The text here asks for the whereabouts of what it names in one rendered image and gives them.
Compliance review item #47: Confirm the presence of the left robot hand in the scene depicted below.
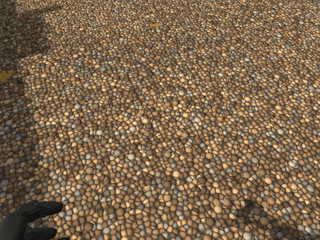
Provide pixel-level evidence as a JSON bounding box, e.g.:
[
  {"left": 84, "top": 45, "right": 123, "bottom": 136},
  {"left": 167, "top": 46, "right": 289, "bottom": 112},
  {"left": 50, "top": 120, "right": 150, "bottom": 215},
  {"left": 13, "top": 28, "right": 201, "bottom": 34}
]
[{"left": 0, "top": 200, "right": 70, "bottom": 240}]

